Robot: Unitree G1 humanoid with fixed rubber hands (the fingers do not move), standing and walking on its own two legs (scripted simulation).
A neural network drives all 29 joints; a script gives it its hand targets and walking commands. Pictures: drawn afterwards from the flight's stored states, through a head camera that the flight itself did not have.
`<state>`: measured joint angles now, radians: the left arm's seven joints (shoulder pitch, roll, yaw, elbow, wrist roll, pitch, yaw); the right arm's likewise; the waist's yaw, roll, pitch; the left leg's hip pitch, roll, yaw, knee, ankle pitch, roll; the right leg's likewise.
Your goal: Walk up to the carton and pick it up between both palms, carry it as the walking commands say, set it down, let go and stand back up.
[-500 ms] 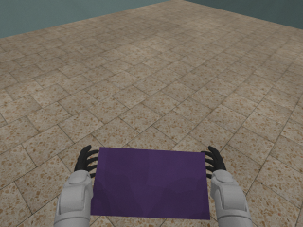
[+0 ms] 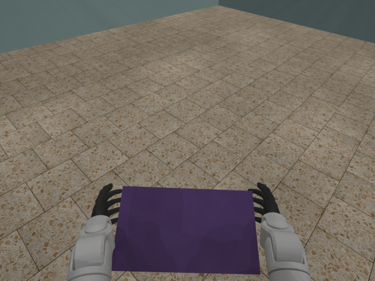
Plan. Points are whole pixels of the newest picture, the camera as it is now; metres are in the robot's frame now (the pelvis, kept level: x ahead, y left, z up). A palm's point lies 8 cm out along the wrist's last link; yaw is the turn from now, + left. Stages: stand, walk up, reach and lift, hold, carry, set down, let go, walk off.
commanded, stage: carry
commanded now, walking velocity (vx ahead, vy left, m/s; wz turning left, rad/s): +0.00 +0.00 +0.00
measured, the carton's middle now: (185, 231) +0.29 +0.00 -0.07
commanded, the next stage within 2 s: hold in 0.24 s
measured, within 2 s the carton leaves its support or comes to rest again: neither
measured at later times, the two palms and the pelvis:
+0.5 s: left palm (92, 203) +0.29 +0.20 +0.05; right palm (262, 202) +0.28 -0.16 +0.06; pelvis +0.01 +0.01 +0.01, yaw -6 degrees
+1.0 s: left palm (100, 215) +0.31 +0.20 -0.03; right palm (256, 217) +0.29 -0.17 -0.01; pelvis +0.00 +0.03 +0.00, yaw -7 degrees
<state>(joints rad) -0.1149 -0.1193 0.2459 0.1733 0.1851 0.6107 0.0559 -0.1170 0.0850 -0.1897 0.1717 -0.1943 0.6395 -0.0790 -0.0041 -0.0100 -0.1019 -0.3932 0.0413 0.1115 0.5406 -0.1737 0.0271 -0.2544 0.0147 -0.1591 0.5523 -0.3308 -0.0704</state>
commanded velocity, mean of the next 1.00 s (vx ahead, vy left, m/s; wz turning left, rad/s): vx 0.00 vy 0.00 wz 0.00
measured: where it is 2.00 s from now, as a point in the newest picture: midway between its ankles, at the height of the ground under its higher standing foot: outside the picture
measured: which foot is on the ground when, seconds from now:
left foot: down 0.00-1.00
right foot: down 0.00-1.00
